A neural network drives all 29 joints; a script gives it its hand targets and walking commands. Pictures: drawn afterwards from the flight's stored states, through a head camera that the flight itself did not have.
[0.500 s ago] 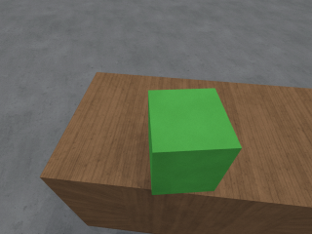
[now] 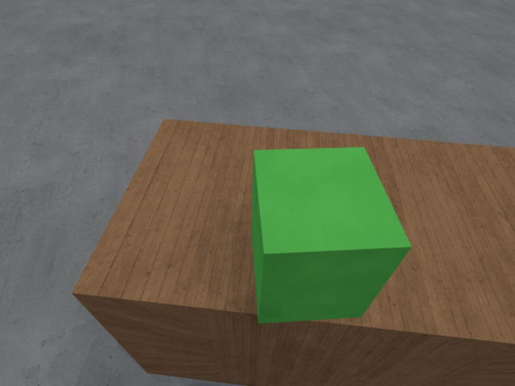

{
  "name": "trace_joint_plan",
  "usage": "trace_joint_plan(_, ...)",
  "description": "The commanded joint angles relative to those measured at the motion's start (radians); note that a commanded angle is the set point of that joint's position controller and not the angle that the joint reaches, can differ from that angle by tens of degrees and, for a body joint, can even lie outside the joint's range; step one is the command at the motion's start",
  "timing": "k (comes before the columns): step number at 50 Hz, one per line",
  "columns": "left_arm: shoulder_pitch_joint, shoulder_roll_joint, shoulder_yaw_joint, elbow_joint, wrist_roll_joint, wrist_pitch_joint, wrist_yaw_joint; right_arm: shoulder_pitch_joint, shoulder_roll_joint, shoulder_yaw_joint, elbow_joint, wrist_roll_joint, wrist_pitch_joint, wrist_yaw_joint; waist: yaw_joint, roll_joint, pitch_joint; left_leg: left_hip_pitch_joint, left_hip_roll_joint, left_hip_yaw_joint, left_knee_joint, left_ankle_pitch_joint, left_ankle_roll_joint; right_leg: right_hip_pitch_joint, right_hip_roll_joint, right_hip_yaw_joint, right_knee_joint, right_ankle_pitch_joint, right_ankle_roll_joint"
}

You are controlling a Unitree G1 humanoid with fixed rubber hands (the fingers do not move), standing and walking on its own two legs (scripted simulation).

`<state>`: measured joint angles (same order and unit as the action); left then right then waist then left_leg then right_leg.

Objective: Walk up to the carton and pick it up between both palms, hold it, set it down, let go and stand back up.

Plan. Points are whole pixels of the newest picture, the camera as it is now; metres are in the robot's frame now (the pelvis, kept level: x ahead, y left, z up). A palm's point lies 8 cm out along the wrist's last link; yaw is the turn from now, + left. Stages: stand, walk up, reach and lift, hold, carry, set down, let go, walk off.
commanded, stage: walk up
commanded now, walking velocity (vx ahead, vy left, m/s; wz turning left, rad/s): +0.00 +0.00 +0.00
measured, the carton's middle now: (310, 237) +0.39 -0.08 -0.01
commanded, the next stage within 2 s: none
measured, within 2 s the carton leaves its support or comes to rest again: neither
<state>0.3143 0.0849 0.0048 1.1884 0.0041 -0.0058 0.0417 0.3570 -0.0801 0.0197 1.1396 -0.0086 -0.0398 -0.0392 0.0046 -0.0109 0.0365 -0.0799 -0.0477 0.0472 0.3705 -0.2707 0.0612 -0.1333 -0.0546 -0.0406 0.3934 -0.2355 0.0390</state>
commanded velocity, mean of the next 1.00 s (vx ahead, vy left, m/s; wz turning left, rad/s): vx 0.00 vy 0.00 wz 0.00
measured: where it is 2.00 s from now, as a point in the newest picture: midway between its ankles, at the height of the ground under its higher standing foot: outside the picture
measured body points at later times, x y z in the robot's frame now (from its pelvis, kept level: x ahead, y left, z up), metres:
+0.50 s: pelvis +0.00 +0.01 +0.00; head +0.01 +0.02 +0.45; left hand -0.04 +0.21 -0.17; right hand -0.03 -0.18 -0.16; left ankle -0.04 +0.08 -0.74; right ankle -0.02 -0.14 -0.74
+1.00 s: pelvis +0.01 +0.02 +0.00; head +0.02 +0.02 +0.45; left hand -0.04 +0.21 -0.17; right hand -0.03 -0.18 -0.16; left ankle -0.04 +0.08 -0.74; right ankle -0.02 -0.14 -0.74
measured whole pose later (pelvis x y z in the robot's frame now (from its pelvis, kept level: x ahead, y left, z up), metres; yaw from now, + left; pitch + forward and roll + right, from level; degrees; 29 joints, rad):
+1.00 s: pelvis +0.01 +0.02 +0.00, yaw +1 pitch -1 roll +0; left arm 0.32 0.09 0.01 1.19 0.00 0.00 0.04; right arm 0.38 -0.09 0.02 1.11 -0.01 -0.04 -0.04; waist 0.00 -0.01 0.04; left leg -0.07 -0.08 0.05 0.36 -0.28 0.09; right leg -0.13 -0.09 -0.04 0.40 -0.25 0.07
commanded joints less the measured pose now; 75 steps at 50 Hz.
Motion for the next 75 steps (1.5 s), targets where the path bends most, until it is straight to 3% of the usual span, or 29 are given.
trace_joint_plan(1, 0.104, 0.067, 0.009, -0.001, 0.000, -0.004, 0.005, 0.112, -0.074, -0.014, -0.009, 0.000, -0.008, -0.005, -0.001, 0.011, 0.076, -0.077, 0.143, -0.112, -0.081, 0.278, 0.009, -0.012, -0.059, 0.041, -0.039, 0.167, -0.036)
trace_joint_plan(55, 0.117, 0.069, 0.009, 0.001, -0.001, 0.005, 0.005, 0.144, -0.086, -0.018, -0.038, 0.000, -0.010, -0.007, -0.008, 0.012, 0.080, -0.063, 0.144, -0.122, -0.083, 0.347, 0.012, -0.008, -0.071, 0.014, -0.021, 0.155, -0.014)
trace_joint_plan(56, -0.024, 0.332, 0.099, -0.061, 0.011, 0.060, -0.007, 0.332, -0.284, -0.080, -0.046, -0.017, 0.007, -0.049, -0.152, -0.147, 0.177, 0.128, 0.525, -0.538, 0.000, 1.009, 0.022, -0.415, 0.029, -0.134, 0.374, -0.166, 0.074)
trace_joint_plan(57, 0.026, 0.242, 0.083, -0.070, 0.040, 0.090, -0.016, 0.427, -0.355, -0.096, -0.017, -0.016, 0.021, -0.075, -0.105, -0.111, 0.085, 0.199, 0.627, -0.571, 0.087, 1.388, 0.062, -0.505, -0.021, 0.009, 0.552, -0.320, 0.071)
trace_joint_plan(58, 0.088, 0.168, 0.070, -0.078, 0.041, 0.103, -0.026, 0.402, -0.356, -0.101, -0.025, -0.002, 0.027, -0.086, -0.064, -0.071, -0.014, 0.161, 0.607, -0.468, 0.126, 1.374, 0.077, -0.468, -0.040, 0.075, 0.666, -0.295, 0.061)
trace_joint_plan(60, -0.034, 0.119, 0.064, -0.162, 0.036, 0.105, -0.034, 0.289, -0.275, -0.091, -0.056, -0.022, 0.033, -0.079, -0.057, 0.090, 0.018, -0.011, 0.468, -0.353, 0.074, 0.980, 0.082, -0.451, -0.017, 0.101, 0.763, -0.214, 0.041)
trace_joint_plan(61, -0.054, 0.110, 0.050, -0.190, 0.040, 0.101, -0.041, 0.271, -0.233, -0.086, -0.066, -0.027, 0.032, -0.057, -0.058, 0.168, -0.005, -0.067, 0.380, -0.327, -0.046, 0.280, 0.044, -0.434, -0.039, 0.094, 0.722, -0.102, 0.030)
trace_joint_plan(62, -0.075, 0.125, 0.051, -0.205, 0.038, 0.104, -0.049, 0.202, -0.191, -0.076, -0.090, -0.026, 0.038, -0.042, -0.054, 0.237, 0.075, -0.161, 0.340, -0.327, -0.116, -0.034, 0.022, -0.448, -0.034, 0.073, 0.701, -0.048, 0.040)
trace_joint_plan(63, -0.076, 0.142, 0.053, -0.217, 0.034, 0.106, -0.052, 0.160, -0.173, -0.071, -0.106, -0.025, 0.039, -0.033, -0.048, 0.269, 0.129, -0.214, 0.330, -0.332, -0.152, -0.109, 0.025, -0.455, -0.027, 0.053, 0.687, -0.016, 0.048)
trace_joint_plan(64, -0.067, 0.155, 0.057, -0.218, 0.029, 0.104, -0.050, 0.155, -0.167, -0.068, -0.114, -0.024, 0.034, -0.027, -0.046, 0.264, 0.148, -0.225, 0.330, -0.335, -0.161, -0.052, 0.036, -0.453, -0.020, 0.042, 0.671, 0.004, 0.052)
trace_joint_plan(66, -0.045, 0.155, 0.059, -0.210, 0.017, 0.095, -0.040, 0.191, -0.186, -0.071, -0.116, -0.027, 0.018, -0.023, -0.047, 0.242, 0.137, -0.186, 0.339, -0.317, -0.134, 0.218, 0.058, -0.444, -0.013, 0.029, 0.606, 0.000, 0.049)
trace_joint_plan(68, -0.053, 0.153, 0.060, -0.211, 0.011, 0.085, -0.034, 0.219, -0.225, -0.084, -0.122, -0.033, 0.004, -0.021, -0.056, 0.264, 0.087, -0.121, 0.336, -0.287, -0.100, 0.381, 0.067, -0.420, -0.009, 0.015, 0.532, -0.016, 0.047)
trace_joint_plan(69, -0.060, 0.070, 0.033, -0.233, -0.006, 0.054, -0.047, 0.151, -0.121, -0.046, -0.086, -0.002, 0.014, -0.017, 0.014, 0.432, 0.020, -0.174, 0.149, -0.066, -0.098, 0.220, 0.041, -0.241, -0.005, 0.020, 0.329, -0.038, 0.025)
trace_joint_plan(70, -0.075, 0.113, 0.044, -0.227, -0.006, 0.041, -0.048, 0.156, -0.131, -0.051, -0.084, -0.012, 0.018, -0.017, -0.020, 0.435, 0.021, -0.168, 0.118, -0.071, -0.073, 0.152, 0.049, -0.185, 0.059, -0.056, 0.264, -0.052, 0.034)
trace_joint_plan(71, -0.076, 0.148, 0.049, -0.213, -0.007, 0.036, -0.038, 0.177, -0.157, -0.054, -0.083, -0.023, 0.021, -0.015, -0.034, 0.385, 0.026, -0.188, 0.122, -0.084, -0.029, 0.169, 0.063, -0.113, 0.092, -0.104, 0.212, -0.018, 0.035)
trace_joint_plan(73, 0.017, 0.162, 0.052, -0.160, 0.000, 0.029, -0.020, 0.172, -0.213, -0.065, -0.093, -0.022, 0.023, -0.008, -0.005, 0.224, 0.022, -0.238, 0.173, -0.123, 0.046, 0.202, 0.061, 0.024, 0.111, -0.122, 0.073, 0.112, 0.026)
trace_joint_plan(74, 0.068, 0.163, 0.050, -0.144, 0.008, 0.015, -0.012, 0.193, -0.222, -0.068, -0.093, -0.015, 0.020, -0.005, 0.005, 0.132, 0.012, -0.269, 0.178, -0.138, 0.099, 0.152, 0.038, 0.112, 0.055, -0.078, 0.003, 0.174, 0.026)
trace_joint_plan(75, 0.108, 0.191, 0.052, -0.138, 0.014, -0.004, -0.009, 0.223, -0.187, -0.062, -0.097, -0.005, 0.017, -0.001, 0.006, 0.022, -0.018, -0.330, 0.162, -0.140, 0.175, -0.031, 0.003, 0.205, -0.083, 0.050, -0.030, 0.254, 0.015)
